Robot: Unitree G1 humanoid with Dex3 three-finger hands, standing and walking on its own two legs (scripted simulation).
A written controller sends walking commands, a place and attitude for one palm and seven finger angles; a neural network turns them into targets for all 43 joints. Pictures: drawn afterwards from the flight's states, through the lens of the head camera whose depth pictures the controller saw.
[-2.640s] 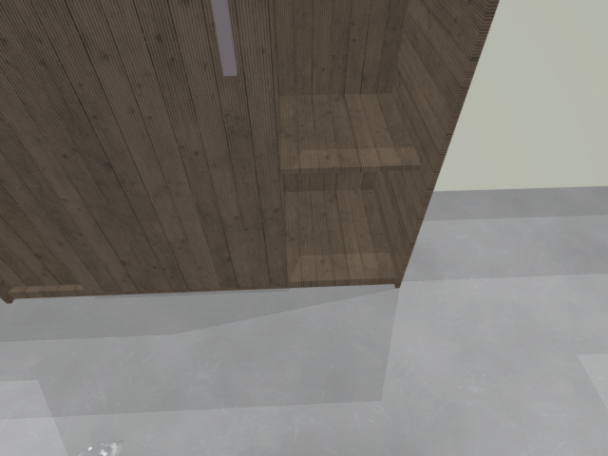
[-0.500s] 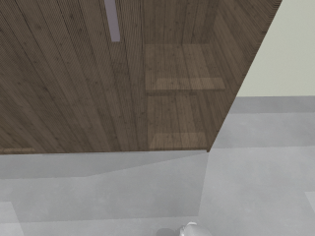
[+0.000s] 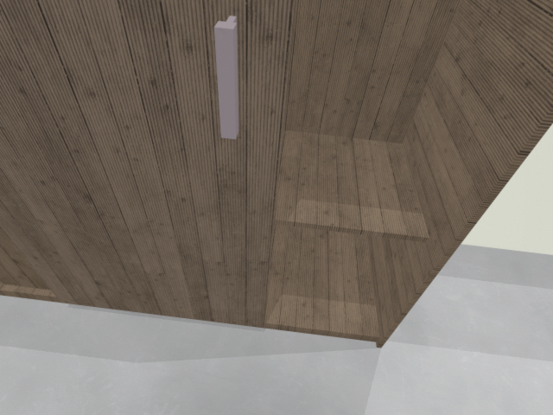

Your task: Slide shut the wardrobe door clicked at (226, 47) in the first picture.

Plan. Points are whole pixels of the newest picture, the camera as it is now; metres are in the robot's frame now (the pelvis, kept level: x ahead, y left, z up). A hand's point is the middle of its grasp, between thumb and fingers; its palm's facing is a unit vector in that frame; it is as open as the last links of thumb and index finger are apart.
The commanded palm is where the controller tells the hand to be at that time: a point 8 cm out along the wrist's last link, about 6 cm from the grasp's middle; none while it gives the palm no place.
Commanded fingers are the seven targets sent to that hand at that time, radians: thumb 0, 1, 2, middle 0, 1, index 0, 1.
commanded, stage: come to a stop and stand still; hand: left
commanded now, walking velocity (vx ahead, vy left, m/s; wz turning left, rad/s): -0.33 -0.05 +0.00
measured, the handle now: (230, 79) +0.53 +0.14 +0.23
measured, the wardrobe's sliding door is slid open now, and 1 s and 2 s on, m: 0.42 0.42 0.42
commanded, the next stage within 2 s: look again from close up in 1.42 s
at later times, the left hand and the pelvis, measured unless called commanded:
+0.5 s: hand out of the picture +0.04 +0.19 -0.17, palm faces +0.06 -0.97 -0.23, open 7.4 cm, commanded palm none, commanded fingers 0.00 0.90 0.90 -0.20 -0.30 -0.20 -0.30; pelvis +0.00 +0.00 +0.00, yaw +0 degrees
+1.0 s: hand out of the picture -0.02 +0.18 -0.17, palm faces -0.01 -0.98 -0.19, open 7.4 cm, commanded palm none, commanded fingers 0.00 0.90 0.90 -0.20 -0.30 -0.20 -0.30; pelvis -0.02 +0.01 +0.01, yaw -1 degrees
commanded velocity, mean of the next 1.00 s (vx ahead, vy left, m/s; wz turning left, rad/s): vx -0.05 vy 0.02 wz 0.00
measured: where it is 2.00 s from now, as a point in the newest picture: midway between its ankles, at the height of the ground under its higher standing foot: outside the picture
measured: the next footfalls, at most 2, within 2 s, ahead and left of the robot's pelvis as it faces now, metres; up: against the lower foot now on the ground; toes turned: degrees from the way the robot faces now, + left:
left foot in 0.52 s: +0.06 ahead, +0.12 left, +0.00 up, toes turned +3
